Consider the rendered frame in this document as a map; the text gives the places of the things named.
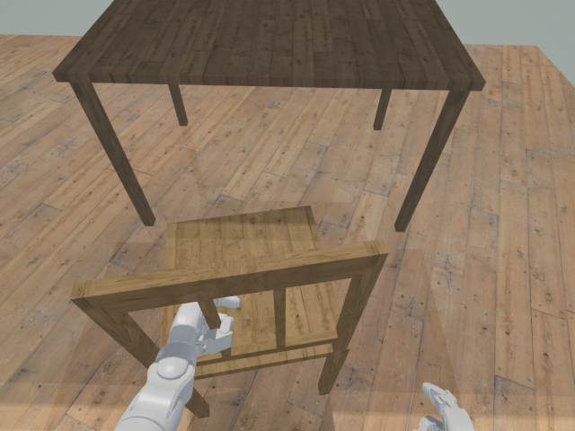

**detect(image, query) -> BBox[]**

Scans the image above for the robot right hand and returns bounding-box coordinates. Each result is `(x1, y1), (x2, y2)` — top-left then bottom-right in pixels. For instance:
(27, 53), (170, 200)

(412, 383), (475, 431)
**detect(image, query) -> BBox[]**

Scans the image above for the table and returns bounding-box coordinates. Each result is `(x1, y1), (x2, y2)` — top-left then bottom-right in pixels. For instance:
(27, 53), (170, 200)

(52, 0), (486, 232)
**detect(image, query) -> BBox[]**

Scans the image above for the chair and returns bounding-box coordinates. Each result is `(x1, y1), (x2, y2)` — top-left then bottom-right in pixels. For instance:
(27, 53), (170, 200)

(70, 206), (389, 418)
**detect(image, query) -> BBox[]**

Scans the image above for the left robot forearm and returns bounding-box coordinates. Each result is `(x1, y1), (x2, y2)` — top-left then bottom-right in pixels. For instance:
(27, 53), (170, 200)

(113, 342), (197, 431)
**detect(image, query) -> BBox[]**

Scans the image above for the robot left hand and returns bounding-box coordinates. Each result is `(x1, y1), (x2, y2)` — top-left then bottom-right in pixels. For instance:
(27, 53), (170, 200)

(167, 295), (240, 357)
